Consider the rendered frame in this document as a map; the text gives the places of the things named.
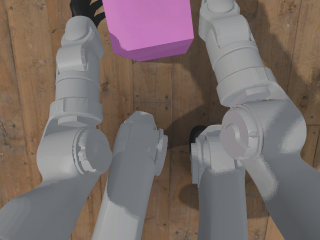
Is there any left robot forearm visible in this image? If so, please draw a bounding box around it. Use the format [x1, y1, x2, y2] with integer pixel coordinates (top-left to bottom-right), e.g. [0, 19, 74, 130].
[40, 15, 105, 142]

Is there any carton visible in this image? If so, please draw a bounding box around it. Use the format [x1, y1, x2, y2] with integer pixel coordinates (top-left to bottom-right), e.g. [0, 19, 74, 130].
[102, 0, 194, 62]

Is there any left robot hand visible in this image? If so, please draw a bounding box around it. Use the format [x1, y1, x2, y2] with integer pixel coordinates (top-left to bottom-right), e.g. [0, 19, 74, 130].
[69, 0, 106, 29]

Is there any robot right upper arm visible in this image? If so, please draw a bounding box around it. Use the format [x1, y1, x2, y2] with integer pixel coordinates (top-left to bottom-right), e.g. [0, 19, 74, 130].
[219, 99, 320, 240]

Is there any robot left upper arm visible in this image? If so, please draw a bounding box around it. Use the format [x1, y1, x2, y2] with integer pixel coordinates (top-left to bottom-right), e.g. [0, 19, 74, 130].
[0, 126, 113, 240]

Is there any robot right foot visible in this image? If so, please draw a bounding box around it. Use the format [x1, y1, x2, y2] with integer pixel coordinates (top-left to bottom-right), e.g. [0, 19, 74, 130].
[189, 125, 207, 154]

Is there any right robot forearm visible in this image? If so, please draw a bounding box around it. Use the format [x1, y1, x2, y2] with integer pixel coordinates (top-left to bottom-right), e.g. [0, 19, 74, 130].
[198, 0, 295, 109]

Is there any right robot shin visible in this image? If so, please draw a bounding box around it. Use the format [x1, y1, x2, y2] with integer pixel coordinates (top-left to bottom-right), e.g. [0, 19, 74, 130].
[198, 124, 246, 177]

